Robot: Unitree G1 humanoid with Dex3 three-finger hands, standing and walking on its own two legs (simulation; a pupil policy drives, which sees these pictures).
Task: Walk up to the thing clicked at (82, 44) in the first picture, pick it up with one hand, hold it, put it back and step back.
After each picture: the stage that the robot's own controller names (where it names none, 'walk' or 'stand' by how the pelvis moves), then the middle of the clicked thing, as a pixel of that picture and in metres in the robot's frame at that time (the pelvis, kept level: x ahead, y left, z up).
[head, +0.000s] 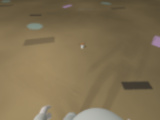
stand; (82, 45) +1.56 +0.19 -0.72
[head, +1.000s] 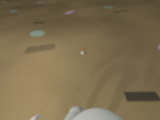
walk; (82, 51) +1.43 +0.28 -0.72
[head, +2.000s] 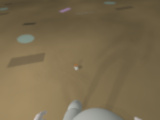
walk; (76, 66) +0.89 +0.31 -0.72
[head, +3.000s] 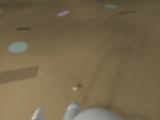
walk; (75, 86) +0.52 +0.24 -0.71
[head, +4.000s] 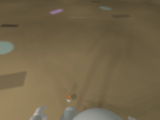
stand; (68, 98) +0.34 +0.21 -0.70
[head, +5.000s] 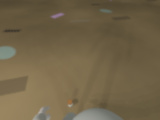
stand; (70, 103) +0.30 +0.21 -0.72
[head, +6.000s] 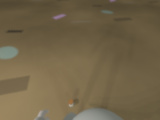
stand; (71, 102) +0.32 +0.20 -0.73
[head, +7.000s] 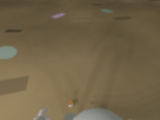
stand; (70, 103) +0.30 +0.21 -0.73
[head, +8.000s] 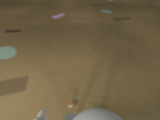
stand; (70, 103) +0.30 +0.21 -0.73
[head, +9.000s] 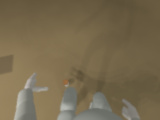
go down; (66, 82) +0.34 +0.22 -0.57
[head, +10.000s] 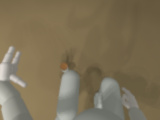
go down; (64, 67) +0.38 +0.26 -0.32
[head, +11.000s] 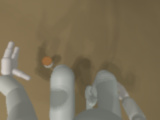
close in; (47, 62) +0.35 +0.29 -0.25
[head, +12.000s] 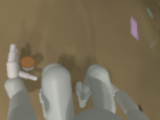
close; (28, 64) +0.34 +0.30 -0.21
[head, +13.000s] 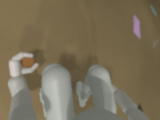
lift; (28, 63) +0.34 +0.30 -0.21
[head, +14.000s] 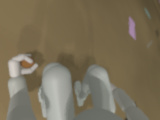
lift; (27, 63) +0.33 +0.30 -0.22
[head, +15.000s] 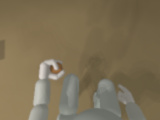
lift; (57, 70) +0.31 +0.23 -0.04
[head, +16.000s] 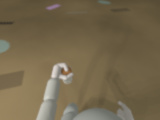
hold; (67, 75) +0.32 +0.16 +0.00
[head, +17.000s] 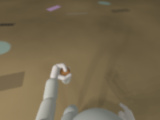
hold; (65, 75) +0.32 +0.18 -0.01
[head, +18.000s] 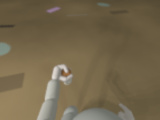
hold; (66, 76) +0.32 +0.17 -0.01
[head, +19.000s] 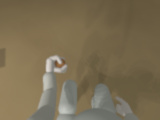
crouch; (61, 66) +0.37 +0.21 -0.09
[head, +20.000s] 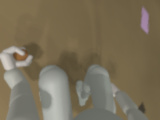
lower; (23, 58) +0.36 +0.32 -0.22
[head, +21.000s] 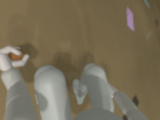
lower; (18, 58) +0.38 +0.32 -0.21
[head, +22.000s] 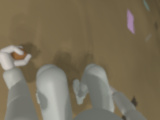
lower; (20, 57) +0.38 +0.32 -0.22
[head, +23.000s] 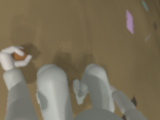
lower; (21, 58) +0.37 +0.32 -0.22
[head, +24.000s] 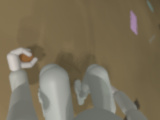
loosen; (26, 59) +0.36 +0.30 -0.22
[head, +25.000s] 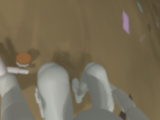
withdraw; (23, 60) +0.36 +0.28 -0.22
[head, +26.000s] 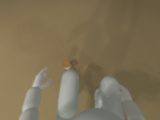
walk; (67, 65) +0.41 +0.24 -0.34
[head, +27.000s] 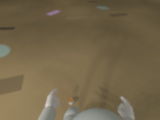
stand; (70, 100) +0.33 +0.18 -0.66
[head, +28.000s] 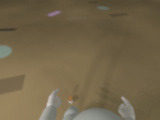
stand; (70, 99) +0.34 +0.20 -0.67
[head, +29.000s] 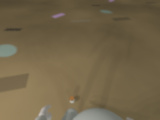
stand; (72, 99) +0.35 +0.19 -0.70
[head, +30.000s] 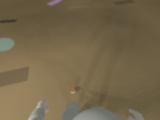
walk; (72, 90) +0.37 +0.20 -0.70
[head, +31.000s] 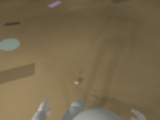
walk; (76, 80) +0.52 +0.21 -0.70
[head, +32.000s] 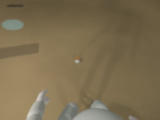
walk; (77, 59) +0.85 +0.20 -0.69
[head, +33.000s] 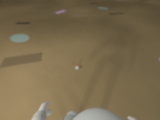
stand; (77, 66) +0.95 +0.22 -0.71
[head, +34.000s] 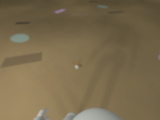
stand; (76, 65) +0.97 +0.23 -0.72
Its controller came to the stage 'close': yes
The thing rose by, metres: 0.69
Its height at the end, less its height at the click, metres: +0.00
